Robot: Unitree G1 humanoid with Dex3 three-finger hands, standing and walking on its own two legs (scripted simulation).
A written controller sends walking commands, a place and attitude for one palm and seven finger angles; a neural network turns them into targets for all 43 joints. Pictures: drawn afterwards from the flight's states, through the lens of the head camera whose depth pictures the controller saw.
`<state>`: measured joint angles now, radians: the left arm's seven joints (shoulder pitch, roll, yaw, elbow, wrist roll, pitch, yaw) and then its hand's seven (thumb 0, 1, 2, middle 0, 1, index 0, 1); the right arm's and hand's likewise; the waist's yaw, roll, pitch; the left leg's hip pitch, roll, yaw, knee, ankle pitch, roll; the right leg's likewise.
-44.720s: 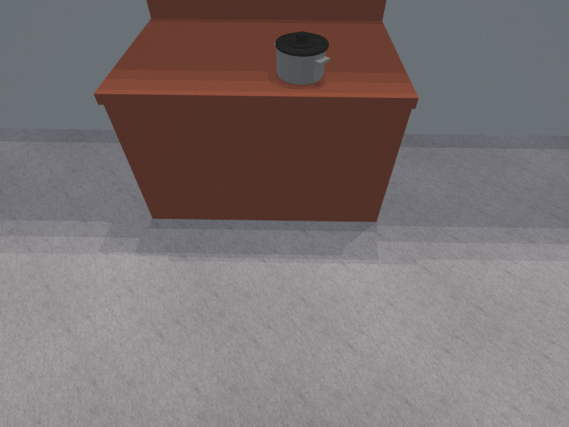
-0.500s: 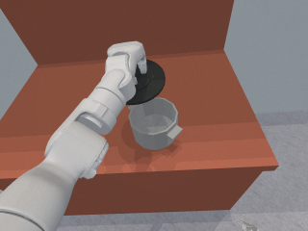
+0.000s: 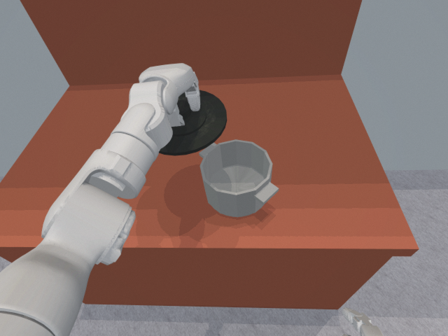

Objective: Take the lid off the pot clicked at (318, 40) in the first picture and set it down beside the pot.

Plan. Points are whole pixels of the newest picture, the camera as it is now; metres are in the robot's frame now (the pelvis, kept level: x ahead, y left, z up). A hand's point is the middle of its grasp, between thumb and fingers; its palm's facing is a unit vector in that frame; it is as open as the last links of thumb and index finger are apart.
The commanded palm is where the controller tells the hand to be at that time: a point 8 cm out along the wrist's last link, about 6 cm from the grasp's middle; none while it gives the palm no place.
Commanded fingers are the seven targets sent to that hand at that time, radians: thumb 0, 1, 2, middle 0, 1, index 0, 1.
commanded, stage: move the lid sideways beside the pot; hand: left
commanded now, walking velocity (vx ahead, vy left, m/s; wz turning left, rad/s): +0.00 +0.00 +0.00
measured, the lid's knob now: (179, 110) +0.50 +0.08 +0.15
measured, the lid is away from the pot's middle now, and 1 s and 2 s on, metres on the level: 0.10 0.22 0.23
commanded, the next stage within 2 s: lower the lid onto the table in 1.26 s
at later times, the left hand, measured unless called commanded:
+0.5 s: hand (143, 112) +0.47 +0.14 +0.17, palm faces -0.27 -0.03 -0.96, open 6.9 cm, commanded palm +0.46 +0.15 +0.24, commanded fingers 0.00 0.75 0.87 -0.94 -1.00 -0.95 -0.99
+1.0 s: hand (117, 113) +0.48 +0.19 +0.17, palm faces -0.30 -0.04 -0.95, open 6.9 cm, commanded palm +0.47 +0.20 +0.24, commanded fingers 0.00 0.75 0.87 -0.94 -1.00 -0.95 -0.99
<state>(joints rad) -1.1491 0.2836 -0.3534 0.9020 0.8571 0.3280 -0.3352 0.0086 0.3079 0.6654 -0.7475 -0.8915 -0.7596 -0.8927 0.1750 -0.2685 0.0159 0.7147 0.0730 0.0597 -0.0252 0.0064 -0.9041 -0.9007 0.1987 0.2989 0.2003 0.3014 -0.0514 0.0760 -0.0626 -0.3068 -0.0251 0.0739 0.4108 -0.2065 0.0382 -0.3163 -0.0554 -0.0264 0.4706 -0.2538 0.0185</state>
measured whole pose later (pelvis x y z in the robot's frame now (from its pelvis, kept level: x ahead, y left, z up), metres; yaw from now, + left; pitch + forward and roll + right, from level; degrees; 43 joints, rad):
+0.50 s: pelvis +0.00 +0.00 +0.00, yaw +0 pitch +6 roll +1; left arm -1.06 0.43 -0.29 0.79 0.90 0.25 -0.40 0.01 0.31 0.67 -0.75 -0.89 -0.76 -0.89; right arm 0.20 -0.28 0.00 0.68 0.07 0.08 -0.03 0.01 -0.90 -0.90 0.20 0.30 0.20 0.30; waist -0.06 0.07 -0.04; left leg -0.30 -0.02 0.07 0.41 -0.21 0.04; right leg -0.29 -0.05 -0.03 0.44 -0.24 0.02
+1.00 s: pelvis +0.00 +0.00 +0.00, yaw +0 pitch +6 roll +0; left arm -1.05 0.56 -0.19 0.85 0.92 0.13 -0.43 0.01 0.31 0.66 -0.75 -0.89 -0.76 -0.89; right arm 0.23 -0.29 0.00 0.68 0.08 0.10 -0.04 0.01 -0.90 -0.90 0.20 0.30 0.20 0.30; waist -0.08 0.06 -0.02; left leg -0.31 -0.01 0.07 0.42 -0.21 0.04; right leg -0.30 -0.04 -0.03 0.42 -0.23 0.02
